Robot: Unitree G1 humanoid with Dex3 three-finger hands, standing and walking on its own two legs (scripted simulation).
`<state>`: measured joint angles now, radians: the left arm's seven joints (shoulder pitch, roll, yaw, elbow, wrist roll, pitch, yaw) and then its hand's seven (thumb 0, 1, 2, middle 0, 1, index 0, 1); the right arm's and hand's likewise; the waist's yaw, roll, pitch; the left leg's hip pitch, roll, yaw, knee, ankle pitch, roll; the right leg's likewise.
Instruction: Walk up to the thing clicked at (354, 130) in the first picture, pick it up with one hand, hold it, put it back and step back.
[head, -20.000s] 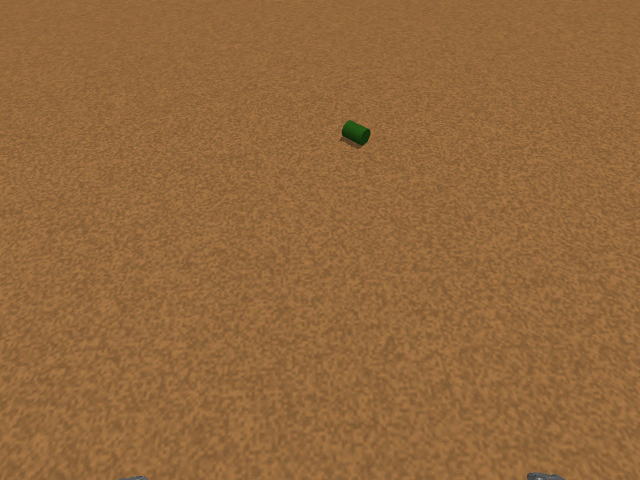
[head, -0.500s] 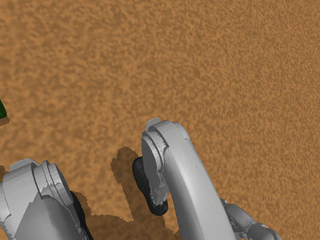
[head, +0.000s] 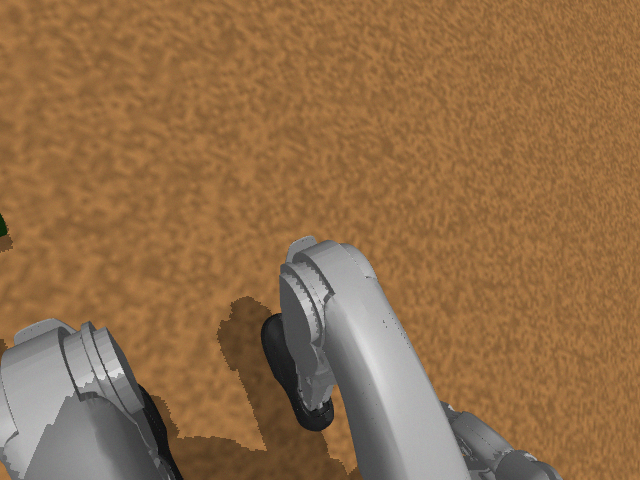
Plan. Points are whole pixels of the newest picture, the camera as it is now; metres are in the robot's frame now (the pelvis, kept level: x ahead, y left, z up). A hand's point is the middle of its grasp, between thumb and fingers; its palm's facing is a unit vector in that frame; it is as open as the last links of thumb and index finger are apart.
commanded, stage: close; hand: left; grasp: from above
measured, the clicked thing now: out of the picture +0.45 +0.32 -0.26
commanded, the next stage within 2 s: settle in 0.60 s
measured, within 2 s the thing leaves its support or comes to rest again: leaves its support in 1.02 s
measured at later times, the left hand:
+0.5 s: hand out of the picture +0.44 +0.33 -0.22, palm faces -0.42 -0.15 -0.90, open 11.2 cm
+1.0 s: hand out of the picture +0.44 +0.33 -0.21, palm faces -0.41 -0.14 -0.90, open 10.9 cm
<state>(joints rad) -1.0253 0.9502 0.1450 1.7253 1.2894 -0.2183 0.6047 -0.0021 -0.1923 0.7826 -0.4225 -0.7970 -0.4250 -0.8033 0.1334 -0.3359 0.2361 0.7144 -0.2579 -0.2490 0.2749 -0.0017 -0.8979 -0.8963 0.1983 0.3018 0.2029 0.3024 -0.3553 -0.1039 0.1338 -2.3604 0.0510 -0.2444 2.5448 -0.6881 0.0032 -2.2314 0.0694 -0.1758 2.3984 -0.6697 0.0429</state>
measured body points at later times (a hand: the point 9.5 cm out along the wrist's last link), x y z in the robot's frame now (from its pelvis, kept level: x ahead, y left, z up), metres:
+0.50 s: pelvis +0.00 +0.00 +0.00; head +0.26 +0.11 +0.35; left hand +0.46 +0.33 -0.17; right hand +0.05 -0.26 -0.06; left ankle +0.07 +0.13 -0.27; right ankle +0.11 -0.11 -0.27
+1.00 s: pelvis +0.00 +0.00 +0.00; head +0.26 +0.11 +0.36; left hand +0.46 +0.33 -0.16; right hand +0.05 -0.26 -0.06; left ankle +0.07 +0.13 -0.27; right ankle +0.11 -0.11 -0.27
